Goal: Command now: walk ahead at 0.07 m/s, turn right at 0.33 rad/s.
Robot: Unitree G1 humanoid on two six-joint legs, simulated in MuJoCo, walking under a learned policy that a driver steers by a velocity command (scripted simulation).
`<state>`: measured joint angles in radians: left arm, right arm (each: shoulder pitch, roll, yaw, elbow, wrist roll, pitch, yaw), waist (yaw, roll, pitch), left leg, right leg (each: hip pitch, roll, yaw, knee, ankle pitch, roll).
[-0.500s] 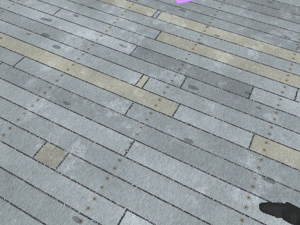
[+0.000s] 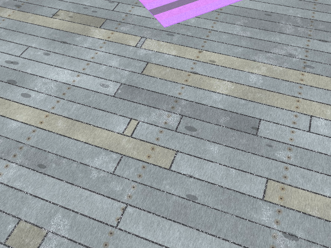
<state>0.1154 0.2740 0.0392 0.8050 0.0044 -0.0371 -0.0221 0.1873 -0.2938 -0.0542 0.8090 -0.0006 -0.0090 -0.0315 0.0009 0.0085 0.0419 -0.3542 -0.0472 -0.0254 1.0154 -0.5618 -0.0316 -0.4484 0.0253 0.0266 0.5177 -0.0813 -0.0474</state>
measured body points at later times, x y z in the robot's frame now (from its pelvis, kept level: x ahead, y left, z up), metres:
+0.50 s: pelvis +0.03 +0.04 +0.02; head +0.07 +0.05 +0.46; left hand +0.24 +0.29 -0.10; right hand +0.07 -0.27 -0.08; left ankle +0.06 +0.15 -0.73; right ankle +0.00 -0.10 -0.65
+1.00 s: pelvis +0.09 -0.05 +0.02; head +0.10 -0.08 +0.47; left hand +0.28 +0.16 -0.08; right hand +0.09 -0.37 -0.09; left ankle +0.30 +0.03 -0.67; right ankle -0.02 -0.09 -0.73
